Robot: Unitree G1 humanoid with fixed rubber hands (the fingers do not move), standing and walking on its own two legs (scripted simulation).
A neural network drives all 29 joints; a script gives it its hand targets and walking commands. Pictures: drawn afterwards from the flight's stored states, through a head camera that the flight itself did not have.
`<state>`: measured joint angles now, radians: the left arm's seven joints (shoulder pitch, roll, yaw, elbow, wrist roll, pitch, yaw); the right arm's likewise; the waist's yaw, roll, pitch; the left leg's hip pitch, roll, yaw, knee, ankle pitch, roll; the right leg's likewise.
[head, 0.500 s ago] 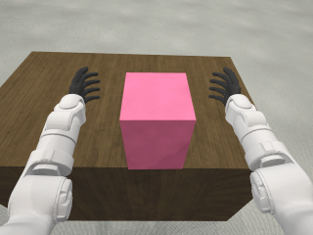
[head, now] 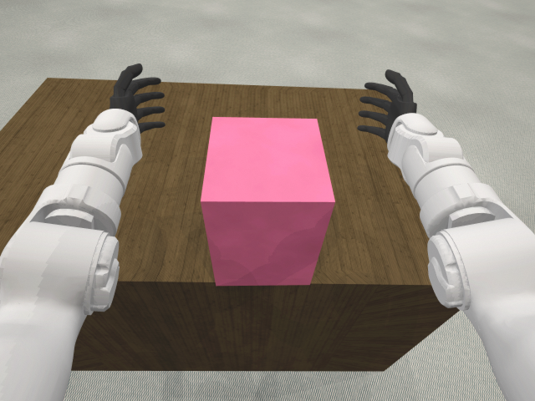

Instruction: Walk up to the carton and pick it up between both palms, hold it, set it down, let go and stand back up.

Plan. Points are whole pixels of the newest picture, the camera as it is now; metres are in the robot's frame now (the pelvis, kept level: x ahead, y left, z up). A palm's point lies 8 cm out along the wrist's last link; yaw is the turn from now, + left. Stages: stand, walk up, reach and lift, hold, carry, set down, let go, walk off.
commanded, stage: reach and lift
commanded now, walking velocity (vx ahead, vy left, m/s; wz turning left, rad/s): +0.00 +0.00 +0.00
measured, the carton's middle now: (264, 206) +0.46 +0.02 +0.02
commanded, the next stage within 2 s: none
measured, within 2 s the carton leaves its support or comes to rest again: neither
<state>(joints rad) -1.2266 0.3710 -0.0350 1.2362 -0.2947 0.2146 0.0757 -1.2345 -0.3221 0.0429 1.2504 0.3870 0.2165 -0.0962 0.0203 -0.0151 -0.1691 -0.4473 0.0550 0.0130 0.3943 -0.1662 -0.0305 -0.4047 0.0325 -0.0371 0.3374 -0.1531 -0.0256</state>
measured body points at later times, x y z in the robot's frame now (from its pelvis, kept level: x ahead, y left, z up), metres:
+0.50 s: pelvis +0.00 +0.00 -0.01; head +0.07 +0.02 +0.43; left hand +0.46 +0.22 +0.08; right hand +0.48 -0.15 +0.09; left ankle +0.00 +0.13 -0.74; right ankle -0.01 -0.10 -0.74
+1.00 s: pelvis +0.00 +0.00 -0.01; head +0.09 +0.01 +0.43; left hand +0.47 +0.19 +0.06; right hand +0.49 -0.14 +0.07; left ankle +0.00 +0.13 -0.74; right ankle -0.01 -0.10 -0.74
